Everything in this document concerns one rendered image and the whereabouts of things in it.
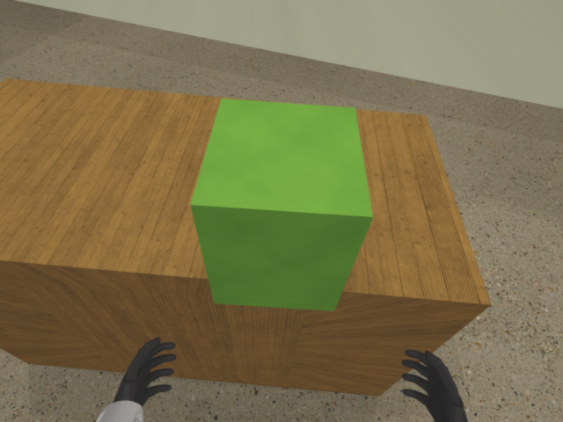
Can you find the robot right hand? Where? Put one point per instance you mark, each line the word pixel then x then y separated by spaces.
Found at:
pixel 443 401

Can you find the robot left hand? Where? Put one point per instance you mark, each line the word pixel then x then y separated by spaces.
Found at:
pixel 138 377

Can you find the left robot forearm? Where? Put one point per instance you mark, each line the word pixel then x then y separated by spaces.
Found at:
pixel 122 411

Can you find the carton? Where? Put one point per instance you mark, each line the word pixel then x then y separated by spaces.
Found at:
pixel 281 205

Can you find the pedestal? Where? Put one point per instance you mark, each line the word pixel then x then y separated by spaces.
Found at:
pixel 99 252

